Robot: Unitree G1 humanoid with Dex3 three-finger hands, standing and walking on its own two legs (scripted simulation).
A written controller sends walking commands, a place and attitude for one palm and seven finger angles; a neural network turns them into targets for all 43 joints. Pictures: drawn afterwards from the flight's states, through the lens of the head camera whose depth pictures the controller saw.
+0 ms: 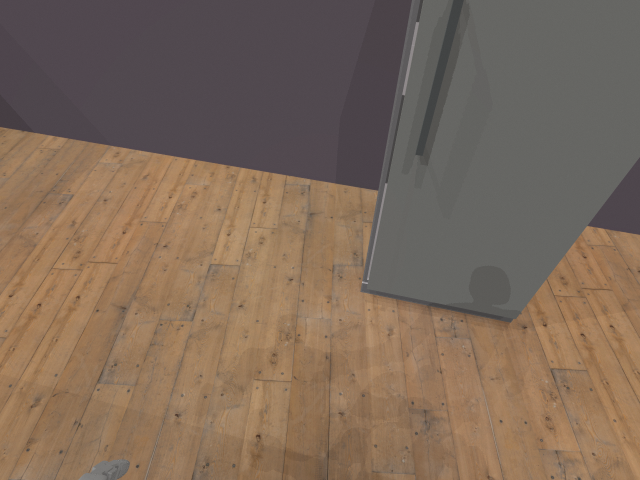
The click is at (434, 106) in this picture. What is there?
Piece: fridge door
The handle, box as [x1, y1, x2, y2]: [415, 0, 463, 155]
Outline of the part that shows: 463,0 453,0 415,154 422,155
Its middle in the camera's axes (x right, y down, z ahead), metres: +0.24 -0.33 +0.79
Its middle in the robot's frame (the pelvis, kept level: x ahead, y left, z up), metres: +0.83 -0.19 +0.13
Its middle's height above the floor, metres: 0.90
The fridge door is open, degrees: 0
